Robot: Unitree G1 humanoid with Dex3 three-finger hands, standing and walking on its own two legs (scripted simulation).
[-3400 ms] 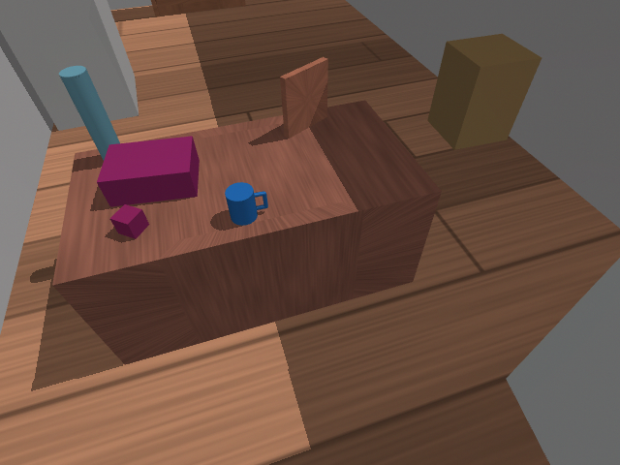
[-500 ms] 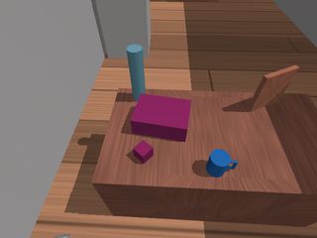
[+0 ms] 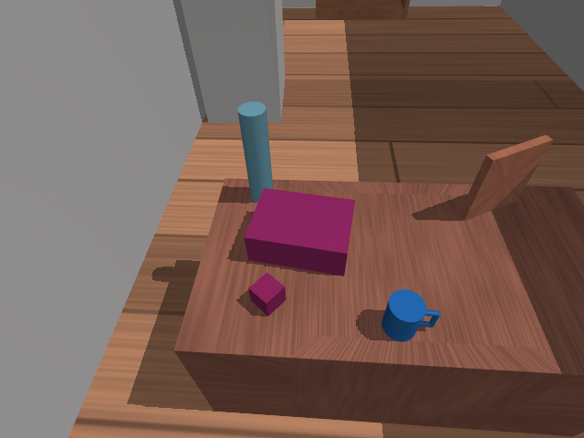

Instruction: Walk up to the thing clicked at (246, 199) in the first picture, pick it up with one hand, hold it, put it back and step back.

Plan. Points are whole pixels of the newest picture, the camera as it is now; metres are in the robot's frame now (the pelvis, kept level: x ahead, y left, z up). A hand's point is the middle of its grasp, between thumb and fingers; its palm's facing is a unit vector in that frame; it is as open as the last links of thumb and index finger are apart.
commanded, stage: walk up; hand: right
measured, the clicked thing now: (410, 316) +0.43 -0.22 -0.26
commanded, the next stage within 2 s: stand in 0.26 s
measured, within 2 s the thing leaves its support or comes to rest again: neither
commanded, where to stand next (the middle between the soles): +0.04 +0.01 m, yaw -1 degrees
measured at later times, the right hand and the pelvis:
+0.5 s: hand out of the picture +0.08 -0.25 -0.16, palm faces -0.02 +0.95 -0.32, open 7.4 cm; pelvis +0.01 +0.00 +0.00, yaw +0 degrees
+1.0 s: hand out of the picture +0.10 -0.26 -0.16, palm faces -0.04 +0.94 -0.33, open 7.4 cm; pelvis +0.02 -0.01 +0.00, yaw +1 degrees
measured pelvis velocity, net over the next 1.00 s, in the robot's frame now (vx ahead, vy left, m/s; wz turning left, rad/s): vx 0.02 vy -0.01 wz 0.01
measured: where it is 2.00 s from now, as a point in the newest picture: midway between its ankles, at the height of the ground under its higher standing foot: outside the picture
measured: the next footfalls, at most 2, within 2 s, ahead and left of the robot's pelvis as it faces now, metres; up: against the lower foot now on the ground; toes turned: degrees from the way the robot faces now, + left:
none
